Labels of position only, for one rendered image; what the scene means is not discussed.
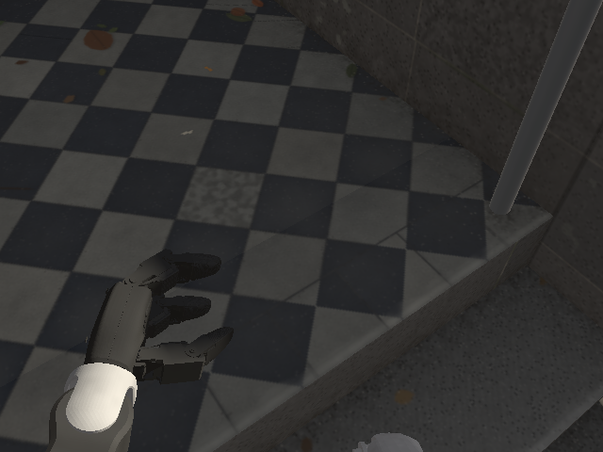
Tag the stairs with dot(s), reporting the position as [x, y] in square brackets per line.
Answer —
[499, 362]

